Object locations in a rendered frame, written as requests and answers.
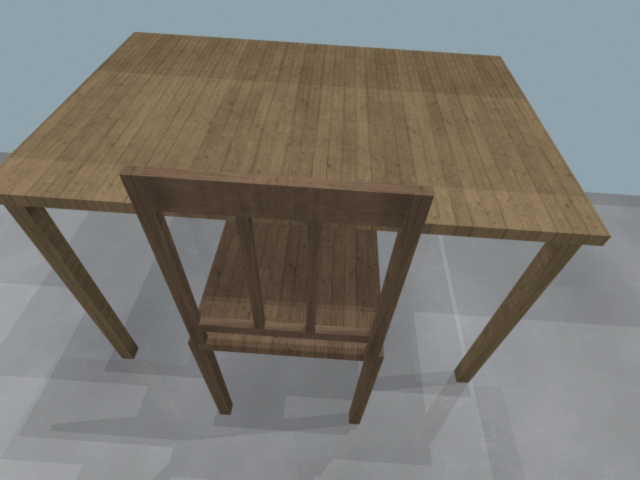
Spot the table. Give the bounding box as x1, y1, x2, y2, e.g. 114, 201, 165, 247
0, 32, 611, 383

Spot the chair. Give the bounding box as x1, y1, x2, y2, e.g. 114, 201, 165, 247
119, 165, 434, 424

